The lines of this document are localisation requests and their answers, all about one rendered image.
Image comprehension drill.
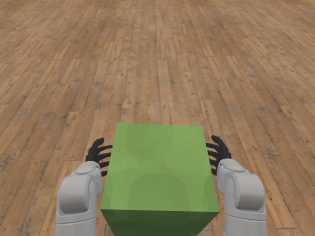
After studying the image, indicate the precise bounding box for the carton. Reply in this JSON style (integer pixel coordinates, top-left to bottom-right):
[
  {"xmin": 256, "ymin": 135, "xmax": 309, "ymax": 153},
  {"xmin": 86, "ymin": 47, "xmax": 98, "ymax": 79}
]
[{"xmin": 100, "ymin": 123, "xmax": 220, "ymax": 236}]

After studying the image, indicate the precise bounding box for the left robot forearm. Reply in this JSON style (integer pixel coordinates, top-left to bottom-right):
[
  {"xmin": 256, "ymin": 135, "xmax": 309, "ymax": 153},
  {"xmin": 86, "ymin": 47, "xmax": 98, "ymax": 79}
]
[{"xmin": 55, "ymin": 161, "xmax": 103, "ymax": 236}]

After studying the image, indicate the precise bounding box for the left robot hand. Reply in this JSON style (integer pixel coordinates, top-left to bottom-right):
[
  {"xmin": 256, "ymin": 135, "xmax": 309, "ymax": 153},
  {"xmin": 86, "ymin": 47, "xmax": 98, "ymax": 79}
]
[{"xmin": 85, "ymin": 137, "xmax": 113, "ymax": 177}]

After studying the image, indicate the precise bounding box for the right robot hand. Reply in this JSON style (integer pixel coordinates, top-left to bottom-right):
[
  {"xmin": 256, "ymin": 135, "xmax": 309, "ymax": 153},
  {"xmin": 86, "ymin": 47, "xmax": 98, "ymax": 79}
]
[{"xmin": 206, "ymin": 135, "xmax": 232, "ymax": 176}]

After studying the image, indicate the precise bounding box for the right robot forearm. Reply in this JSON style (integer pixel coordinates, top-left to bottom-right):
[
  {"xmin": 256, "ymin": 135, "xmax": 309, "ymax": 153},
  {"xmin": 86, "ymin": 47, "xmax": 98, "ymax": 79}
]
[{"xmin": 216, "ymin": 158, "xmax": 268, "ymax": 236}]

